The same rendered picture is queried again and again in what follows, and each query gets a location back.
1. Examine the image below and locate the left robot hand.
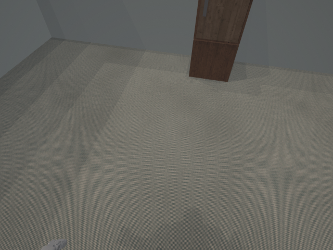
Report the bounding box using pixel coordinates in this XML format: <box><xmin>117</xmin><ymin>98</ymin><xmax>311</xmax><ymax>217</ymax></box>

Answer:
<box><xmin>40</xmin><ymin>239</ymin><xmax>67</xmax><ymax>250</ymax></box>

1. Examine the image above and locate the cupboard door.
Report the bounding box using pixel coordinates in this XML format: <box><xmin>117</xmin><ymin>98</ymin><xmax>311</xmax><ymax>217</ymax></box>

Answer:
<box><xmin>196</xmin><ymin>0</ymin><xmax>250</xmax><ymax>43</ymax></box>

